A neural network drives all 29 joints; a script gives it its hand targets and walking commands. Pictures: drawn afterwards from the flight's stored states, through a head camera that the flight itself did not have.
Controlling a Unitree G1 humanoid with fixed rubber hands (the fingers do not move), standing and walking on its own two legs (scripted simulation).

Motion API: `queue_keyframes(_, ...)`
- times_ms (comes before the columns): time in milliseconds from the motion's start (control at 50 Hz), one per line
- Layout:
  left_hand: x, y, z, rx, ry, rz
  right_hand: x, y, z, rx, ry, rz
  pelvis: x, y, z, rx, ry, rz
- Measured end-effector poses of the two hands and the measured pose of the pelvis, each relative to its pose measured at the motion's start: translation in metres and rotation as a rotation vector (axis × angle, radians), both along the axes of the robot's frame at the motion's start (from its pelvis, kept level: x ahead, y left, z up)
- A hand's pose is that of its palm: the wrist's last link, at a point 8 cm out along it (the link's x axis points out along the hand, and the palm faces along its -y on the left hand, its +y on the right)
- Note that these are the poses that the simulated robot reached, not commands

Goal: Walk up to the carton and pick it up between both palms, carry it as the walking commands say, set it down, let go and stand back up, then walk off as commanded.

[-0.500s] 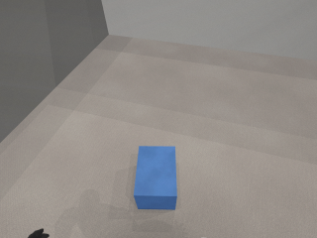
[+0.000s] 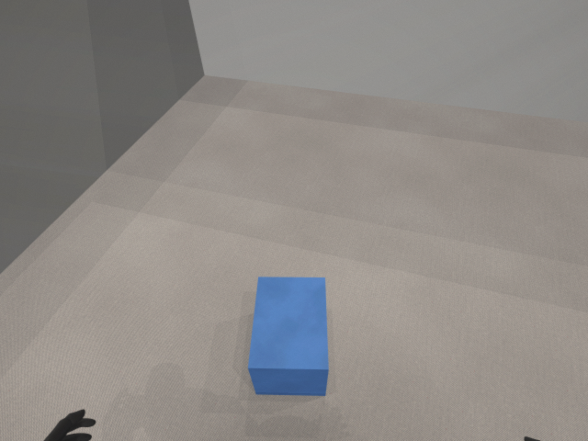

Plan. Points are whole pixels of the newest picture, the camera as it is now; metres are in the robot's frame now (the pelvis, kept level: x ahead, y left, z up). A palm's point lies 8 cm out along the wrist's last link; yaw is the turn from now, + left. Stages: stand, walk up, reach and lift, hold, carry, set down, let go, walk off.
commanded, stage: walk up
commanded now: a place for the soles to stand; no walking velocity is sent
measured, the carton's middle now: (291, 335) +0.57 +0.04 -0.62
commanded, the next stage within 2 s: none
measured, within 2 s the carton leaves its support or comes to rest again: neither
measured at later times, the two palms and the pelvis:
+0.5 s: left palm out of the picture +0.10 +0.37 -0.07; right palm out of the picture +0.07 -0.29 -0.09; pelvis +0.02 +0.03 +0.00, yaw +1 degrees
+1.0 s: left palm out of the picture +0.11 +0.38 -0.06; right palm out of the picture +0.15 -0.28 -0.10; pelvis +0.05 +0.03 +0.00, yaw +3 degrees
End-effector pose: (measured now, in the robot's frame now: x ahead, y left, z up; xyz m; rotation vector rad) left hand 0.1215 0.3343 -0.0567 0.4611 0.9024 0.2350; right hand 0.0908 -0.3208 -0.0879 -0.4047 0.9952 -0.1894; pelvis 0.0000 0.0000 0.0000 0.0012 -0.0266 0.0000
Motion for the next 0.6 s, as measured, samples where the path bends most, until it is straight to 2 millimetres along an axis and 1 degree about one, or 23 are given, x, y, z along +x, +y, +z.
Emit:
queue_keyframes(120, -0.008, 0.002, -0.003, -0.006, 0.021, 0.008, -0.008, 0.0, -0.002, -0.002, 0.017, -0.008, -0.003, 0.001, 0.0, -0.002, -0.003, 0.0)
queue_keyframes(200, -0.014, 0.008, -0.006, -0.01, 0.032, 0.012, -0.009, 0.006, -0.001, 0.009, 0.042, -0.007, -0.002, 0.006, 0.001, -0.007, 0.001, 0.0)
queue_keyframes(280, -0.025, 0.026, -0.01, -0.012, 0.057, 0.033, -0.006, 0.02, 0.0, 0.011, 0.067, 0.012, 0.002, 0.022, 0.001, -0.013, 0.009, 0.015)
queue_keyframes(320, -0.026, 0.035, -0.013, -0.009, 0.061, 0.046, -0.008, 0.029, -0.003, 0.01, 0.082, 0.019, 0.005, 0.031, -0.001, -0.02, -0.001, 0.023)
queue_keyframes(380, -0.024, 0.043, -0.011, -0.003, 0.073, 0.059, -0.015, 0.037, -0.002, 0.015, 0.112, 0.011, 0.01, 0.037, 0.002, -0.025, -0.004, 0.026)
queue_keyframes(460, -0.019, 0.043, -0.011, -0.002, 0.093, 0.054, -0.023, 0.036, -0.002, 0.011, 0.162, 0.005, 0.014, 0.037, 0.005, -0.023, -0.007, 0.025)
queue_keyframes(520, -0.017, 0.038, -0.011, 0.005, 0.109, 0.053, -0.025, 0.032, -0.006, 0.017, 0.189, 0.002, 0.018, 0.032, 0.004, -0.016, 0.001, 0.025)
queue_keyframes(560, -0.016, 0.033, -0.009, 0.013, 0.109, 0.052, -0.022, 0.027, -0.01, 0.025, 0.197, 0.0, 0.021, 0.027, 0.004, -0.009, 0.006, 0.025)
queue_keyframes(600, -0.019, 0.03, -0.006, 0.025, 0.106, 0.055, -0.015, 0.025, -0.012, 0.034, 0.192, 0.0, 0.025, 0.022, 0.004, -0.005, 0.005, 0.027)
